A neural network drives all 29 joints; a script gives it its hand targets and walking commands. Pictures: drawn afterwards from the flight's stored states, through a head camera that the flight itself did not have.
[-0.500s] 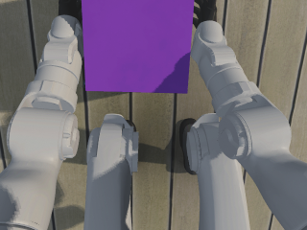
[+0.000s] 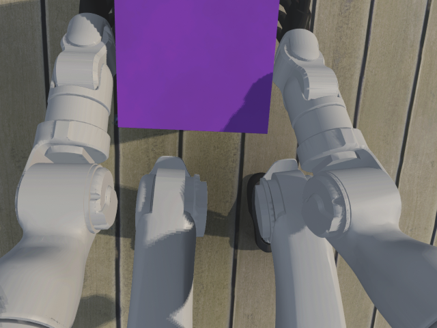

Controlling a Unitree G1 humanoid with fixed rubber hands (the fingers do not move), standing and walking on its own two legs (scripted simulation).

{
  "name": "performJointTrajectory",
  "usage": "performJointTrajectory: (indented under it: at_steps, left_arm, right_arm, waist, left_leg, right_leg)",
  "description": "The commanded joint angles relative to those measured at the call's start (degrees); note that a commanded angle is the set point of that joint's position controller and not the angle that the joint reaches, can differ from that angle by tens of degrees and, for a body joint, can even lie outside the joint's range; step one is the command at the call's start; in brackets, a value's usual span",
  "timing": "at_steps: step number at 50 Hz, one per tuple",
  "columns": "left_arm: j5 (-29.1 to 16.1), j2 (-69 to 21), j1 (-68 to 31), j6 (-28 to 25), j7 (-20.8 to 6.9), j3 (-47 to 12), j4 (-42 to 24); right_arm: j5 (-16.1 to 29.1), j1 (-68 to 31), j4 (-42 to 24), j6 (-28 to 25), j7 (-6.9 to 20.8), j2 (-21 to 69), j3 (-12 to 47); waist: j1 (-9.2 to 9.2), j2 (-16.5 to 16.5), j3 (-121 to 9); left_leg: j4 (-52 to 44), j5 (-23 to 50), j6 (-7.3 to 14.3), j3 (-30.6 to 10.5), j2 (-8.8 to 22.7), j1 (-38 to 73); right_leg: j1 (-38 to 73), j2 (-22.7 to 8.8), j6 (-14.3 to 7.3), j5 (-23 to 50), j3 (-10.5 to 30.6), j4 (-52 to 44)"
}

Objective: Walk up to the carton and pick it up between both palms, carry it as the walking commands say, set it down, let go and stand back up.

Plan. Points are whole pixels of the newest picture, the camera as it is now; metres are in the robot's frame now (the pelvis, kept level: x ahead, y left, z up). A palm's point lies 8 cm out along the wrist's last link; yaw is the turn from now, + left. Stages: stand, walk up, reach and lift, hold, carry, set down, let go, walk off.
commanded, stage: reach and lift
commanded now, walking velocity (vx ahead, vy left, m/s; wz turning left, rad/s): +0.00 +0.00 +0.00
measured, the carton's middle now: (197, 33) +0.53 +0.07 -0.20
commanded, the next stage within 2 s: none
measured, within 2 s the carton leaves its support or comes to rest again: neither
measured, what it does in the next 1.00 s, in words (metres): rises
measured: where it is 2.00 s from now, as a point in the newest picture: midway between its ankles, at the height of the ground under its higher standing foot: (218, 225)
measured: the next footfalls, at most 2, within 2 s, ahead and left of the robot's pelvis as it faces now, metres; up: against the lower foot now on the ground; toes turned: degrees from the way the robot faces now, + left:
none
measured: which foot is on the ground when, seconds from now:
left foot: down 0.00-1.00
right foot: down 0.00-1.00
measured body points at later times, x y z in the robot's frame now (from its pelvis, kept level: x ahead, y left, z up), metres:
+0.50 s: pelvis -0.01 +0.00 +0.04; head +0.35 +0.07 +0.30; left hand +0.53 +0.21 -0.11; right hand +0.52 -0.06 -0.11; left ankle +0.12 +0.12 -0.34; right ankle +0.13 -0.13 -0.34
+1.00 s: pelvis -0.03 +0.00 +0.07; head +0.32 +0.06 +0.35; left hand +0.52 +0.21 -0.05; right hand +0.51 -0.07 -0.05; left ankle +0.12 +0.12 -0.34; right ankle +0.13 -0.13 -0.34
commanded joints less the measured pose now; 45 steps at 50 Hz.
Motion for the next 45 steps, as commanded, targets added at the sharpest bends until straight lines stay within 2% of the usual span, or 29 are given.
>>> performJointTrajectory:
  at_steps: [1,2,4,5,7,8,9,10,12,14,15,16,17,20,21,22,26,27,29,31,32,33,36,40,41,42,43,44,45]
  left_arm:
    - [-2.47,-59.09,-40.07,-1.6,-14.32,-18.37,-12.59]
    - [-0.88,-56.95,-39.89,-1.23,-14.67,-17.04,-10.86]
    - [-2.34,-61.52,-40.86,-0.82,-14.92,-17.8,-13.47]
    - [-2.26,-62.03,-38.16,-0.15,-14.74,-17.85,-12.32]
    - [-2.94,-62.47,-40.2,0.45,-14.1,-18.48,-17.44]
    - [-2.37,-63.05,-39.46,1.32,-14.01,-18.14,-14.76]
    - [-2.72,-64.04,-41.16,1.53,-13.76,-18.62,-15.8]
    - [-2.26,-62.1,-41.66,2.03,-14.22,-18.59,-15.3]
    - [-2.99,-62.68,-44.0,1.88,-14.0,-20.36,-19.29]
    - [-0.62,-63.72,-39.69,3.27,-14.51,-19.93,-11.68]
    - [-0.7,-66.1,-38.01,3.56,-15.08,-19.51,-10.79]
    - [-1.28,-66.2,-40.18,3.63,-14.85,-21.61,-17.57]
    - [-2.19,-65.62,-41.6,3.28,-14.22,-22.46,-19.63]
    - [-4.29,-66.07,-40.54,3.57,-13.59,-25.0,-26.16]
    - [-3.52,-67.47,-38.31,3.61,-13.3,-23.98,-22.19]
    - [-3.53,-66.4,-40.72,3.05,-13.01,-24.18,-26.95]
    - [-3.86,-65.01,-42.14,3.34,-12.56,-24.61,-23.3]
    - [-3.12,-64.17,-42.45,3.54,-12.41,-23.66,-22.16]
    - [-2.76,-63.51,-39.6,4.19,-12.48,-22.96,-20.78]
    - [-3.97,-63.54,-40.55,4.13,-12.07,-21.78,-18.01]
    - [-1.4,-61.86,-39.38,4.28,-12.02,-20.14,-16.75]
    - [-1.49,-63.32,-38.79,4.3,-12.2,-19.17,-15.38]
    - [-1.49,-64.9,-40.14,4.87,-12.26,-18.33,-18.28]
    - [-2.19,-65.96,-40.47,6.71,-12.79,-19.2,-17.69]
    - [-0.23,-66.14,-37.98,6.85,-12.97,-16.9,-13.34]
    - [-2.25,-65.97,-41.78,6.11,-13.02,-19.81,-18.56]
    - [-0.82,-67.2,-41.41,6.16,-13.31,-18.01,-18.87]
    - [-2.34,-68.28,-43.72,6.35,-13.26,-20.3,-21.11]
    - [-3.6,-68.27,-45.05,6.61,-13.33,-21.45,-23.04]
  right_arm:
    - [1.07,-40.37,-9.24,0.45,14.44,51.31,19.48]
    - [0.79,-40.43,-8.68,1.14,15.22,53.2,19.71]
    - [0.18,-43.37,-13.38,1.17,15.05,52.12,19.99]
    - [1.12,-45.66,-17.89,1.2,14.9,51.67,21.65]
    - [4.35,-49.37,-24.41,1.77,14.64,52.02,24.39]
    - [3.7,-49.79,-23.65,2.08,14.5,51.17,23.4]
    - [1.01,-46.71,-19.8,2.91,14.69,50.39,21.09]
    - [0.72,-47.08,-20.8,3.3,14.86,50.94,21.2]
    - [0.58,-44.72,-19.68,4.35,15.4,52.41,21.48]
    - [0.68,-41.64,-12.93,5.64,16.31,54.05,22.52]
    - [-0.09,-43.13,-15.32,5.23,16.55,53.48,22.1]
    - [1.6,-47.62,-23.92,4.78,16.16,52.98,24.07]
    - [1.58,-45.11,-21.33,5.32,15.88,54.63,25.16]
    - [3.65,-45.63,-29.06,5.73,15.49,55.78,28.87]
    - [3.88,-44.65,-25.69,5.47,15.37,55.86,28.38]
    - [3.81,-45.24,-28.29,5.81,15.03,56.52,29.36]
    - [1.11,-42.07,-21.25,6.57,14.46,52.85,27.47]
    - [0.11,-44.62,-22.71,6.38,14.25,52.63,27.66]
    - [1.63,-48.55,-31.26,5.97,13.88,52.44,29.22]
    - [2.1,-50.95,-29.43,6.45,13.41,52.06,30.02]
    - [2.27,-50.71,-27.47,6.35,13.9,52.55,29.13]
    - [1.75,-50.82,-27.41,6.92,13.85,52.51,30.45]
    - [1.99,-52.35,-29.31,7.47,13.72,54.78,29.61]
    - [0.68,-50.34,-29.71,8.94,13.82,54.06,28.42]
    - [0.31,-50.43,-25.35,9.15,14.04,53.48,27.45]
    - [0.8,-47.01,-25.21,9.85,14.63,58.86,28.47]
    - [0.32,-47.89,-24.74,9.76,14.98,57.47,27.51]
    - [-0.16,-47.36,-26.71,10.06,15.22,57.69,27.47]
    - [-0.33,-45.07,-25.45,10.66,15.42,58.5,27.69]
  waist:
    - [2.32,12.4,-82.61]
    - [4.48,10.51,-78.08]
    - [1.26,11.17,-83.93]
    - [2.19,9.06,-90.18]
    - [4.47,10.69,-104.76]
    - [3.43,11.3,-104.27]
    - [-0.22,9.7,-101.72]
    - [1.19,9.23,-102.69]
    - [-0.89,10.6,-106.2]
    - [1.55,12.34,-97.37]
    - [0.79,12.93,-95.45]
    - [0.18,13.18,-107.3]
    - [-0.34,12.14,-110.43]
    - [0.55,11.64,-118.57]
    - [0.84,13.14,-112.73]
    - [0.87,11.37,-116.44]
    - [-1.67,12.6,-105.86]
    - [-2.38,9.41,-103.91]
    - [-0.09,7.52,-112.52]
    - [-0.59,6.83,-109.4]
    - [1.98,7.73,-106.95]
    - [2.19,5.39,-106.11]
    - [2.25,6.02,-112.22]
    - [1.08,6.66,-114.52]
    - [1.05,8.68,-106.16]
    - [1.64,6.6,-110.08]
    - [1.12,8.79,-109.1]
    - [-2.08,7.19,-114.19]
    - [-1.62,8.41,-114.74]
  left_leg:
    - [-14.8,13.98,-0.07,6.13,-1.1,42.5]
    - [-15.63,13.35,0.6,5.48,-1.0,40.36]
    - [-15.42,15.71,0.17,5.86,-1.87,41.13]
    - [-15.32,18.71,0.0,6.04,-2.13,46.49]
    - [-14.43,23.65,-0.39,6.89,-2.16,53.78]
    - [-15.36,19.77,-0.37,6.7,-2.25,53.07]
    - [-15.84,15.23,-0.68,5.36,-2.27,53.61]
    - [-17.38,14.18,-0.3,3.27,-2.35,54.79]
    - [-15.88,16.84,-0.62,4.1,-1.79,57.29]
    - [-17.04,14.98,-0.83,5.36,-1.21,54.0]
    - [-17.36,14.81,-0.75,5.47,-1.78,53.58]
    - [-17.78,20.51,-0.68,3.95,-2.2,62.31]
    - [-17.26,22.64,-1.09,4.06,-2.23,61.98]
    - [-17.07,30.76,-1.04,5.78,-3.21,64.19]
    - [-17.52,28.79,-0.86,5.0,-2.69,63.21]
    - [-17.13,29.39,-0.7,6.5,-3.26,62.89]
    - [-19.08,24.71,-1.35,5.0,-2.21,61.11]
    - [-19.87,21.63,-0.9,4.66,-2.18,57.7]
    - [-19.62,21.54,-0.56,6.25,-2.71,59.36]
    - [-20.86,18.87,-0.13,5.61,-2.46,58.5]
    - [-21.05,18.78,-0.03,5.45,-2.24,58.34]
    - [-21.41,17.81,0.13,6.28,-2.28,57.0]
    - [-22.93,15.92,0.28,6.34,-2.76,58.87]
    - [-23.66,14.65,-0.07,5.72,-3.14,60.5]
    - [-24.02,12.21,0.22,6.06,-2.64,56.57]
    - [-25.07,12.07,0.25,4.87,-3.04,60.51]
    - [-25.45,12.91,0.18,6.14,-3.16,57.68]
    - [-25.33,13.9,-0.02,4.32,-3.29,62.88]
    - [-25.67,13.85,-0.55,4.7,-3.32,63.93]
  right_leg:
    - [28.36,2.45,-4.7,8.98,-9.03,-7.78]
    - [25.71,2.32,-4.42,8.4,-8.99,-8.23]
    - [29.68,2.36,-4.24,11.7,-9.96,-7.94]
    - [33.29,2.51,-3.83,13.41,-10.22,-8.31]
    - [38.93,2.71,-3.98,16.89,-9.62,-8.57]
    - [38.66,2.89,-4.19,14.15,-10.0,-9.61]
    - [36.27,2.31,-4.43,10.73,-10.37,-10.26]
    - [35.94,2.61,-4.23,11.44,-10.77,-9.22]
    - [37.7,2.05,-4.7,13.38,-9.85,-9.98]
    - [35.96,1.55,-4.62,10.85,-9.61,-11.35]
    - [34.03,1.61,-4.59,10.0,-9.91,-11.57]
    - [38.37,2.39,-4.07,14.66,-10.64,-10.46]
    - [40.75,2.26,-3.94,17.29,-10.83,-9.9]
    - [47.34,2.94,-3.82,23.51,-9.67,-11.49]
    - [42.22,2.72,-3.5,20.26,-9.65,-11.55]
    - [45.92,3.06,-3.38,21.52,-8.88,-13.18]
    - [42.14,2.21,-4.05,17.1,-8.58,-14.34]
    - [42.15,2.29,-3.83,16.24,-9.14,-14.81]
    - [50.39,2.88,-3.46,17.39,-8.53,-15.91]
    - [49.0,2.47,-3.14,15.23,-9.1,-15.65]
    - [46.51,2.43,-3.24,14.49,-8.85,-16.07]
    - [47.43,2.28,-3.13,12.58,-8.86,-17.24]
    - [51.73,2.64,-3.04,12.32,-8.96,-17.97]
    - [52.24,2.27,-3.36,11.57,-9.05,-18.95]
    - [47.23,1.82,-3.28,7.98,-8.83,-19.46]
    - [48.16,2.26,-3.26,10.29,-9.11,-18.86]
    - [50.06,1.74,-3.25,10.5,-7.8,-20.92]
    - [49.33,1.95,-3.03,12.35,-8.93,-20.05]
    - [50.54,2.15,-3.43,12.51,-8.69,-20.24]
